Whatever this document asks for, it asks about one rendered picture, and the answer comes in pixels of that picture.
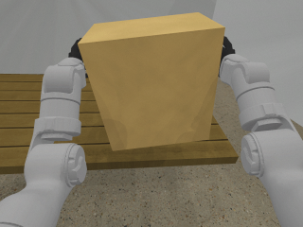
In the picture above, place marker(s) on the right robot forearm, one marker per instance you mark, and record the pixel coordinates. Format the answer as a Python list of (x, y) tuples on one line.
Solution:
[(255, 93)]

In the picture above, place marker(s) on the robot right hand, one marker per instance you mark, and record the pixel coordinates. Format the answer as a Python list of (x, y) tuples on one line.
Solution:
[(226, 50)]

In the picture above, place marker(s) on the carton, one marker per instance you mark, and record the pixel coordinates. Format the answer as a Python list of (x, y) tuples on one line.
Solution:
[(154, 79)]

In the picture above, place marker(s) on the robot left hand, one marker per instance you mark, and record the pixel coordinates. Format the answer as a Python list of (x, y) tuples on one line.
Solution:
[(75, 53)]

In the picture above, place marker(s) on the table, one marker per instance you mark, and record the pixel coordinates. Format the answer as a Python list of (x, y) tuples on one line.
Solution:
[(20, 104)]

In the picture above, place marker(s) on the left robot forearm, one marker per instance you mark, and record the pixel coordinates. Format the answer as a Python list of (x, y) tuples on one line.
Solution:
[(59, 117)]

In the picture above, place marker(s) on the robot right upper arm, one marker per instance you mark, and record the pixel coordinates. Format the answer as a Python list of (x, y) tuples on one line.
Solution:
[(276, 158)]

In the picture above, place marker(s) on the robot left upper arm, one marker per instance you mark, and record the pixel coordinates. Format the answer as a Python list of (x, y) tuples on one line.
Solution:
[(52, 170)]

